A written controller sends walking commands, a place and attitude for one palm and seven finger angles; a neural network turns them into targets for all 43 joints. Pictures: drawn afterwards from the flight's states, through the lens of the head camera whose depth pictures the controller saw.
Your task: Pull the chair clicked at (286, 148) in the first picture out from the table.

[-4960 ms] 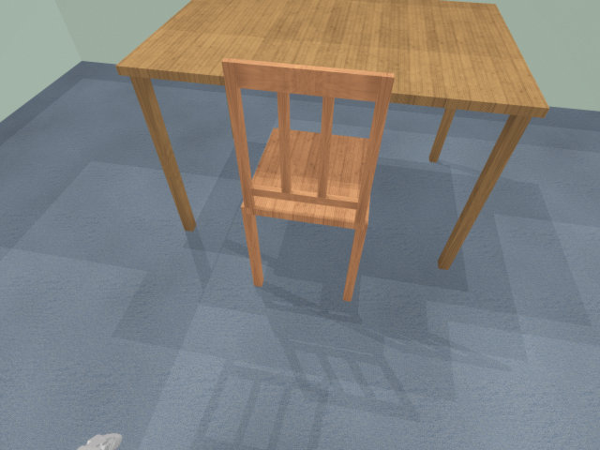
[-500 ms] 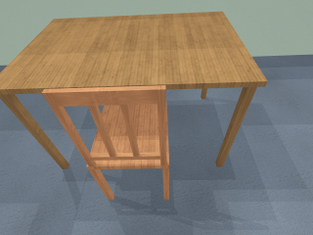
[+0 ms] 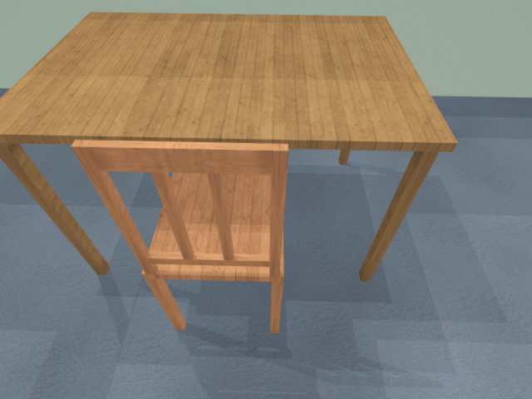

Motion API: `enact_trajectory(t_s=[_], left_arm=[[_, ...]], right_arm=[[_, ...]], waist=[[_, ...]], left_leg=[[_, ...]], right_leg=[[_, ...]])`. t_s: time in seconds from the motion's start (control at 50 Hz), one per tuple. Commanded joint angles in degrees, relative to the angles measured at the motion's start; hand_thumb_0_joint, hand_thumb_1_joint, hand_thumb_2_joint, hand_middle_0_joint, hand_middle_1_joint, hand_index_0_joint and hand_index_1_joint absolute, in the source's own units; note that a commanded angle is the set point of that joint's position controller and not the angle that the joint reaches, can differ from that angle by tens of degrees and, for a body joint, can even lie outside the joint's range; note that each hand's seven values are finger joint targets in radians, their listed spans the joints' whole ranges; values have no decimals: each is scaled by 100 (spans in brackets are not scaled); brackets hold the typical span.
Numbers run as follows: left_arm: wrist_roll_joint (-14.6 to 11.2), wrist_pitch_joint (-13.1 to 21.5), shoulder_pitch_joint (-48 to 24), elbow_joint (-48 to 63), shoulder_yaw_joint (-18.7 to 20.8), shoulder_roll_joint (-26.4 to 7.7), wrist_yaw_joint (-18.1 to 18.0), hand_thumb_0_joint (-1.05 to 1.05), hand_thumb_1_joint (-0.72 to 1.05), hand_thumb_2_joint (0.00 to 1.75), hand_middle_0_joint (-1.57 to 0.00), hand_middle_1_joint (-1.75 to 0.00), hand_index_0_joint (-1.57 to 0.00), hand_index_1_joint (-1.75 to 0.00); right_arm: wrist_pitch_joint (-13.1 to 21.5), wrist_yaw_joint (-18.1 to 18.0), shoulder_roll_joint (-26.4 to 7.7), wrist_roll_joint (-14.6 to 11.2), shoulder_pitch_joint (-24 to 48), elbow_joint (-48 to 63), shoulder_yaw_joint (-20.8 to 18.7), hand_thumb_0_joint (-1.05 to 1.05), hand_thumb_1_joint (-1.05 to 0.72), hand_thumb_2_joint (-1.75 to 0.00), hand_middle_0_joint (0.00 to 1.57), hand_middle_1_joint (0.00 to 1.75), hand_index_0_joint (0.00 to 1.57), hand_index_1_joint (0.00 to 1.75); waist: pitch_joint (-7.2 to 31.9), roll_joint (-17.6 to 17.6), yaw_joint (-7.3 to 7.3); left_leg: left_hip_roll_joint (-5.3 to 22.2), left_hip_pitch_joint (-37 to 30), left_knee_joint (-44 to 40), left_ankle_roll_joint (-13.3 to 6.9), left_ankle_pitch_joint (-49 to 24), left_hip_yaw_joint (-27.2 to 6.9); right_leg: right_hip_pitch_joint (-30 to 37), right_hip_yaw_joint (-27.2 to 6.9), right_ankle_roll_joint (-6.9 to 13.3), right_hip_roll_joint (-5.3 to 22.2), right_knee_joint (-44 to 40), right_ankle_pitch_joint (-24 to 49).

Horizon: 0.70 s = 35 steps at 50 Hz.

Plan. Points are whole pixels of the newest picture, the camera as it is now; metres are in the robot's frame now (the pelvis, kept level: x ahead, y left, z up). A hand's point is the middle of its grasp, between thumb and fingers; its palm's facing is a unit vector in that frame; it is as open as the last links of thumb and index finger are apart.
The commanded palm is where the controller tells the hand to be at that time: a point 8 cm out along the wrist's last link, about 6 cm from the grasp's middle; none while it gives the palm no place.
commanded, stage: raise the hand toward the chair's back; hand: left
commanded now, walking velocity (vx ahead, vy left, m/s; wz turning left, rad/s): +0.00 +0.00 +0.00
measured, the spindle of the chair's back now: (176, 219) +0.47 +0.23 -0.09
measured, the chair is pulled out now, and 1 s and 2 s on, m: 0.00 0.00 0.00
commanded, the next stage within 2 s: none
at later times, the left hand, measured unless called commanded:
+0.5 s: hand out of the picture +0.11 +0.19 -0.08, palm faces +0.11 -0.99 -0.01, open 9.9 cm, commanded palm +0.11 +0.24 -0.06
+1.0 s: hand (123, 394) +0.14 +0.22 -0.06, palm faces +0.02 -1.00 -0.04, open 14.3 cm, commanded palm +0.12 +0.27 -0.05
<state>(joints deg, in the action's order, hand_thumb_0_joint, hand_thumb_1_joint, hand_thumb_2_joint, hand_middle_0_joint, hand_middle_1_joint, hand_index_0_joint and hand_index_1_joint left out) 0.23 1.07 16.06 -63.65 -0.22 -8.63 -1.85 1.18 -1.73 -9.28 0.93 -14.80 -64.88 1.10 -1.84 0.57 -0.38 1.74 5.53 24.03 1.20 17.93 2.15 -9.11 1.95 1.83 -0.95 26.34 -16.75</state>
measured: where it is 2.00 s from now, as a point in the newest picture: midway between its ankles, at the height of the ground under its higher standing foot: outside the picture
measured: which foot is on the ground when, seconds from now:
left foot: down 0.00-1.00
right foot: down 0.00-1.00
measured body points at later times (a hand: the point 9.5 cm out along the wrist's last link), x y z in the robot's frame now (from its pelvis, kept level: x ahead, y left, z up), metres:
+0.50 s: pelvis -0.08 +0.01 -0.10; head -0.02 +0.03 +0.34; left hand +0.09 +0.25 -0.07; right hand +0.18 -0.20 -0.13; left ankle -0.06 +0.13 -0.74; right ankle -0.03 -0.10 -0.74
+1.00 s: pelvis -0.08 +0.03 -0.10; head -0.01 +0.05 +0.35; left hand +0.13 +0.27 -0.05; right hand +0.10 -0.22 -0.17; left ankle -0.06 +0.13 -0.74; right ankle -0.03 -0.10 -0.74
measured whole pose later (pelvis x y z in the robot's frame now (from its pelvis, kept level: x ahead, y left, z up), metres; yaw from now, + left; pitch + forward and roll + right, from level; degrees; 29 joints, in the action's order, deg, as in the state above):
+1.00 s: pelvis -0.08 +0.03 -0.10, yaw +2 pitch +15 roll -3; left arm -14.0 23.4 21.5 0.0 8.2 -13.5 13.3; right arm 13.1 -3.2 -15.0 -0.9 -15.2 -31.2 0.0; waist 7.7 0.7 0.8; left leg 0.7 53.8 69.1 -1.4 30.8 -0.9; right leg -53.4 4.7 0.1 1.6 65.2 -27.2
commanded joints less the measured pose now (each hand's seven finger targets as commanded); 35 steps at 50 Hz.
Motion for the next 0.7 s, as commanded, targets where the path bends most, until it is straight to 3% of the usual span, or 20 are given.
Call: enact_trajectory(t_s=[0.0, 0.02, 0.04, 0.06, 0.08, 0.1, 0.12, 0.14, 0.16, 0.2, 0.22, 0.24, 0.28, 0.34, 0.4, 0.42, 0.46, 0.52, 0.62, 0.68], left_arm=[[-1163, 1497, -3469, 8737, 536, -1858, -148, 0, 88, 89, -20, -30, -20, -30], [-890, 1414, -2583, 8515, 1120, -2380, -497, 0, 85, 88, -20, -29, -20, -29], [-726, 558, 436, 6696, -39, -341, -435, 0, 83, 87, -19, -29, -19, -29], [-1007, 351, 595, 6279, -340, 335, -354, 0, 81, 86, -19, -29, -19, -29], [-992, 625, -165, 6671, -90, -15, -261, 0, 78, 85, -19, -28, -19, -28], [-944, 962, -99, 6476, 206, -246, -128, 0, 76, 84, -19, -28, -19, -28], [-934, 1276, 425, 5906, 271, -63, 80, 0, 74, 83, -18, -27, -18, -27], [-1023, 1683, 1026, 5370, 193, 300, 369, 0, 71, 82, -18, -27, -18, -27], [-1144, 2141, 1551, 5113, 164, 501, 713, 0, 69, 81, -18, -27, -18, -27], [-1359, 3136, 1706, 5166, 537, 163, 1463, 0, 64, 79, -17, -26, -17, -26], [-1341, 3517, 1713, 4936, 875, -259, 1865, 0, 62, 78, -17, -26, -17, -26], [-1334, 3624, 1699, 4954, 1025, -433, 2037, 0, 60, 77, -17, -25, -17, -25], [-1352, 3306, 1344, 5493, 1098, -610, 2109, 0, 55, 75, -16, -25, -16, -25], [-1474, 2936, 181, 6960, 1113, -867, 1724, 0, 48, 72, -16, -23, -16, -23], [-1326, 3144, -175, 8279, 932, -781, 1227, 0, 41, 69, -15, -22, -15, -22], [-1272, 3266, -637, 8741, 832, -847, 1155, 0, 39, 68, -15, -22, -15, -22], [-1200, 3348, -464, 8519, 496, -635, 1216, 0, 34, 66, -14, -21, -14, -21], [-1175, 3114, -393, 7805, 274, -651, 1581, 0, 27, 63, -14, -20, -14, -20], [-1396, 2126, 278, 7266, 983, -1081, 1817, 0, 15, 58, -13, -18, -13, -18], [-1557, 1954, 334, 7811, 1244, -1070, 1582, 0, 8, 55, -12, -17, -12, -17]], right_arm=[[982, -283, -1540, -383, -3, 2495, -277, 0, -90, -90, 20, 30, 20, 30], [1412, -491, -1045, -345, 499, 2229, -149, 0, -90, -90, 20, 30, 20, 30], [1680, -408, -845, -247, 276, 2411, -235, 0, -90, -90, 20, 30, 20, 30], [1752, -387, -974, -362, 203, 2269, -248, 0, -90, -90, 20, 30, 20, 30], [1837, -343, -1201, -310, 284, 2557, -375, 0, -90, -90, 20, 30, 20, 30], [1867, -300, -1270, -180, 148, 2606, -467, 0, -90, -90, 20, 30, 20, 30], [1892, -230, -1234, -121, 179, 2788, -514, 0, -90, -90, 20, 30, 20, 30], [1920, -150, -1160, -91, 257, 2922, -531, 0, -90, -90, 20, 30, 20, 30], [1956, -54, -1132, -78, 457, 3140, -560, 0, -90, -90, 20, 30, 20, 30], [1946, 126, -1176, -76, 654, 3497, -635, 0, -90, -90, 20, 30, 20, 30], [1909, 232, -1205, -99, 681, 3636, -677, 0, -90, -90, 20, 30, 20, 30], [1840, 280, -1206, -131, 764, 3881, -689, 0, -90, -90, 20, 30, 20, 30], [1633, 276, -1227, -209, 953, 4376, -669, 0, -90, -90, 20, 30, 20, 30], [1443, 146, -1189, -280, 1027, 4907, -589, 0, -90, -90, 20, 30, 20, 30], [1430, 18, -1056, -185, 596, 4838, -524, 0, -90, -90, 20, 30, 20, 30], [1437, -25, -1085, -153, 511, 4788, -492, 0, -90, -90, 20, 30, 20, 30], [1493, -94, -1087, -123, 451, 4600, -414, 0, -90, -90, 20, 30, 20, 30], [1580, -160, -1207, -152, 471, 4380, -331, 0, -90, -90, 20, 30, 20, 30], [1504, -233, -1197, -277, 570, 4442, -331, 0, -90, -90, 20, 30, 20, 30], [1462, -229, -1043, -266, 632, 4517, -319, 0, -90, -90, 20, 30, 20, 30]], waist=[[2533, 543, 481], [2136, 1205, 163], [1699, 1192, 53], [1027, 474, 251], [586, 133, 365], [685, -422, 462], [613, -729, 335], [710, -1351, 156], [671, -1658, -91], [1021, -1381, -274], [1121, -750, -342], [1370, -494, -420], [1638, -380, -488], [1744, 39, -325], [2361, 447, -78], [2485, 208, 142], [2136, 503, 287], [1845, 378, 442], [2323, 49, 7], [2608, -15, -131]], left_leg=[[-192, -408, 126, -321, -2315, -52], [-82, -585, 305, -327, -2541, 138], [39, -246, 136, -301, -3434, -104], [48, 89, 495, -252, -3310, -257], [-28, 580, 797, -237, -2699, -349], [-111, 960, 1084, -221, -2090, -323], [-199, 1460, 1373, -197, -1657, -269], [-209, 2017, 1661, -138, -1268, -261], [-222, 2688, 1920, -95, -832, -241], [-320, 3510, 2488, -11, -367, -135], [-359, 3691, 2772, 29, -378, -112], [-409, 3940, 2959, -14, -274, -11], [-471, 4293, 3079, -104, 206, 88], [-438, 4556, 3170, -185, 1242, -27], [-278, 3962, 3419, -279, 577, -228], [-221, 3971, 3500, -300, 599, -326], [-184, 3991, 3576, -284, 580, -435], [-178, 4254, 3670, -287, 875, -552], [-246, 4352, 3352, -248, 962, -536], [-250, 4202, 3238, -243, 552, -492]], right_leg=[[742, -639, 4, 621, 245, 4138], [275, -492, 27, 299, 439, 2782], [-150, -62, 39, 168, 548, 1805], [-710, 232, -67, 209, 522, 1647], [-1117, 272, -130, 228, 587, 1768], [-1535, 367, -151, 187, 733, 1510], [-1815, 419, -147, 170, 980, 1284], [-2095, 466, -153, 147, 1339, 1006], [-2324, 412, -140, 152, 1659, 680], [-2521, 186, -56, 192, 2240, 376], [-2574, 22, 60, 244, 2548, 498], [-2644, -52, 72, 272, 2739, 365], [-2841, -123, 40, 256, 2874, -298], [-3296, -477, 0, 260, 2605, -2014], [-3423, -247, 24, 136, 2940, -1002], [-3603, -191, -16, 88, 3030, -996], [-3934, -103, 14, 60, 3073, -948], [-4218, -9, 0, 30, 3086, -1158], [-3520, 22, -32, 67, 2864, -1410], [-3103, 36, -57, 104, 2788, -1114]])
